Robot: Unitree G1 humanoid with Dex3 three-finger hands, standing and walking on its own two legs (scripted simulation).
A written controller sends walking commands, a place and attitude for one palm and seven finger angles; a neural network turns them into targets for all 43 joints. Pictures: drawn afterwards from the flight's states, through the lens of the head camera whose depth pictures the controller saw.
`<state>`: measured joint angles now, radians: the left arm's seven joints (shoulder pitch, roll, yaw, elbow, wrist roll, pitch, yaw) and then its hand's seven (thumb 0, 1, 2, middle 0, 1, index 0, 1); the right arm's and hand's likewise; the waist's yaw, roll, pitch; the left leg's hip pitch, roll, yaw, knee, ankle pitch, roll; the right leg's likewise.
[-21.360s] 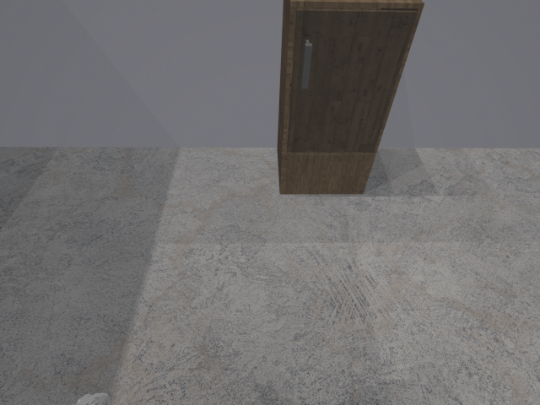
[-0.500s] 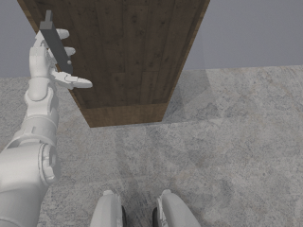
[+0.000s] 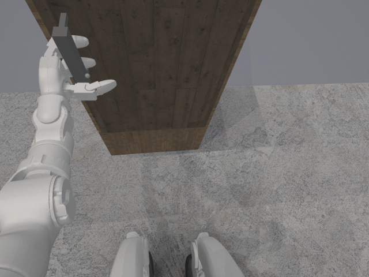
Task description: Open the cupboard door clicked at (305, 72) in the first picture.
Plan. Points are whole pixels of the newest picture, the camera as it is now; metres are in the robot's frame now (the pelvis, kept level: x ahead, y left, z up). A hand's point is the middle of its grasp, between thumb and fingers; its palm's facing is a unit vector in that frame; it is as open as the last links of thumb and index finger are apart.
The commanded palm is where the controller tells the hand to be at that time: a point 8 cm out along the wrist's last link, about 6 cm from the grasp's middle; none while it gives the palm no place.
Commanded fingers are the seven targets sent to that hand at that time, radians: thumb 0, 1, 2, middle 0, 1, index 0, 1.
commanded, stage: close the thumb around the handle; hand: left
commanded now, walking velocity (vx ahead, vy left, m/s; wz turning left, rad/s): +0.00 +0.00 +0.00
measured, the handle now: (75, 55) +0.57 +0.19 +0.06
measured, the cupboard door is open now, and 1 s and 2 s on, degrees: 0 17 42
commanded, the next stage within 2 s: pull the door open along its arc in 0.38 s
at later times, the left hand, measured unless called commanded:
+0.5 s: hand (87, 75) +0.52 +0.16 +0.06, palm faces +0.06 -1.00 -0.02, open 5.8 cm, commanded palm +0.50 +0.20 +0.06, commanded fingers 0.00 0.90 0.90 -0.40 -1.35 -0.40 -1.35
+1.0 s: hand (97, 119) +0.42 +0.14 +0.06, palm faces +0.03 -1.00 +0.04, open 6.1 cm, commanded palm +0.37 +0.18 +0.06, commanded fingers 0.00 0.90 0.90 -0.40 -1.35 -0.40 -1.35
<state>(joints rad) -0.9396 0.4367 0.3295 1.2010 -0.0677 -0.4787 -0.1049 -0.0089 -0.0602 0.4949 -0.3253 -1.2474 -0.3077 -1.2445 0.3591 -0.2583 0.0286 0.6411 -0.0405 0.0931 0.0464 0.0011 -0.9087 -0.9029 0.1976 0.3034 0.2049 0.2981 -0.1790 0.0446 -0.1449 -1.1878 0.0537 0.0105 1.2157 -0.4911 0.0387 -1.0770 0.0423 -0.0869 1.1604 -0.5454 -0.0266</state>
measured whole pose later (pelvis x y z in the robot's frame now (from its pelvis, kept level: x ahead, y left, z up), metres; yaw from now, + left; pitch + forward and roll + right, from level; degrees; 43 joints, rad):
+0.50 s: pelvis +0.00 +0.00 +0.00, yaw +0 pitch +26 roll -4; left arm -0.94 0.44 0.33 1.20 -0.07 -0.47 -0.10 0.01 0.73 0.81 -0.36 -1.35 -0.34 -1.34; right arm 0.37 -0.26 0.03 0.65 -0.04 0.09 0.05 0.00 -0.91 -0.90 0.20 0.30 0.21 0.30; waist -0.19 0.05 -0.15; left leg -1.19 0.06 0.01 1.21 -0.49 0.04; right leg -1.08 0.05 -0.08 1.15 -0.54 -0.03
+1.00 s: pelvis +0.02 +0.00 +0.03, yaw -1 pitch +21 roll -2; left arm -0.36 0.18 0.17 0.66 -0.17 -0.46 -0.05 0.01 0.67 0.71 -0.35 -1.35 -0.36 -1.35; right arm 0.34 -0.24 0.00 0.56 0.00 0.10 0.07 0.00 -0.91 -0.90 0.20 0.30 0.20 0.30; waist -0.08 0.04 -0.19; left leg -0.97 0.05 0.06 1.09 -0.49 0.04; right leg -0.89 0.04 -0.03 1.05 -0.53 -0.02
